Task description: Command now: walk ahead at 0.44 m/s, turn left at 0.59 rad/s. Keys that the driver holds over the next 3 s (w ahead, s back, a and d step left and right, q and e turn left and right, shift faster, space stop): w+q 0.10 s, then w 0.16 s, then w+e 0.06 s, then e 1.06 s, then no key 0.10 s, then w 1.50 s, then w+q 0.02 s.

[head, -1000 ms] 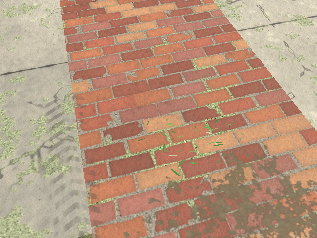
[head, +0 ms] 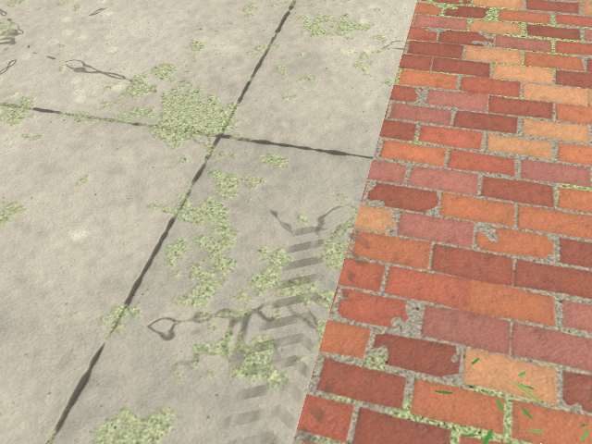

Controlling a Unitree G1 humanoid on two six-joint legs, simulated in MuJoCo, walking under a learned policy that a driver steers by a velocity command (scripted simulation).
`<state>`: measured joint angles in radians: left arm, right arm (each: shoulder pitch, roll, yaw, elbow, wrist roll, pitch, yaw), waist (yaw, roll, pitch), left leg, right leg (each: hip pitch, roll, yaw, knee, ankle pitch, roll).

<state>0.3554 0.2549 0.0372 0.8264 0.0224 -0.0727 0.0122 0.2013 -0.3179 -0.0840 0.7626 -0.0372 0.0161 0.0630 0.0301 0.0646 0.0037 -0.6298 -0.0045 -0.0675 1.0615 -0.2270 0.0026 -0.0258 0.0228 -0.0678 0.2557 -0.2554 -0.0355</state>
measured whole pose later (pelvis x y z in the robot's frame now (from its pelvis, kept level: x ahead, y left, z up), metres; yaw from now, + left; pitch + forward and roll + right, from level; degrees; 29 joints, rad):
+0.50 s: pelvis +0.23 +0.08 +0.00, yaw +5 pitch -1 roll +0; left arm 0.28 0.25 0.05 0.87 0.02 -0.01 -0.02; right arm 0.28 -0.22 -0.03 0.86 -0.02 -0.07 0.00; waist 0.01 -0.03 0.07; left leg -0.10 -0.07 0.11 0.30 -0.19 0.11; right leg -0.59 -0.05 0.03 1.05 -0.23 -0.03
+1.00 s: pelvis +0.34 +0.08 -0.01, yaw -11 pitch +1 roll +1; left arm 0.23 0.27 0.07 0.80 0.01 0.03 0.00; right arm 0.15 -0.25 -0.04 0.78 -0.03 0.04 -0.03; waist 0.02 0.02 0.07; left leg -0.52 0.02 -0.06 1.01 -0.40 -0.04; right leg -0.33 0.11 0.04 0.44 -0.12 -0.11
